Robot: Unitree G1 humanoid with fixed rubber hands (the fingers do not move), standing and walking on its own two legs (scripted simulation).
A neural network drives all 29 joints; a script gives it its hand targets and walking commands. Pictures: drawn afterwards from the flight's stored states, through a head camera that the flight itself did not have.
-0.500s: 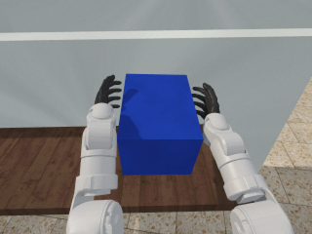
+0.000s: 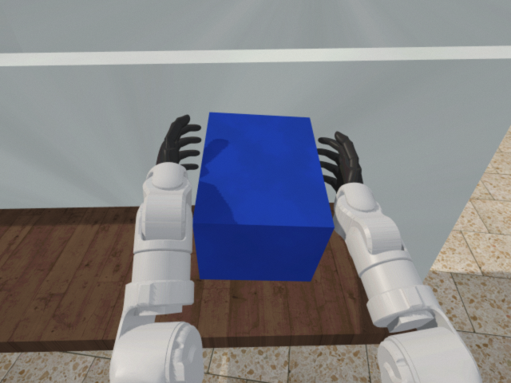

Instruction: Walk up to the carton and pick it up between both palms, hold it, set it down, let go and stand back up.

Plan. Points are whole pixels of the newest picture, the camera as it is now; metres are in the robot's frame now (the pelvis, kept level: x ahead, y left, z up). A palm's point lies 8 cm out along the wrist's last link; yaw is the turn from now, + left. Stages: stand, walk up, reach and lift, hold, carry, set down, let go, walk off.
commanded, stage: set down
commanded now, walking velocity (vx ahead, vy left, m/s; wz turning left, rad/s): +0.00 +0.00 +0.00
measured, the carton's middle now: (258, 193) +0.39 +0.01 +0.15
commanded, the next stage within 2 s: none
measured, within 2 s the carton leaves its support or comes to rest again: neither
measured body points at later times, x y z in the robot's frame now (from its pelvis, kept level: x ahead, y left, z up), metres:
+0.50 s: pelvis +0.01 +0.00 +0.00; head +0.01 +0.01 +0.45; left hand +0.41 +0.14 +0.15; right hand +0.39 -0.13 +0.15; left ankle +0.00 +0.11 -0.75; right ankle +0.05 -0.13 -0.75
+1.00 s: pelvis +0.01 +0.00 +0.00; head +0.01 +0.01 +0.45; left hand +0.43 +0.12 +0.12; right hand +0.39 -0.15 +0.12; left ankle +0.00 +0.11 -0.75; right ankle +0.05 -0.13 -0.75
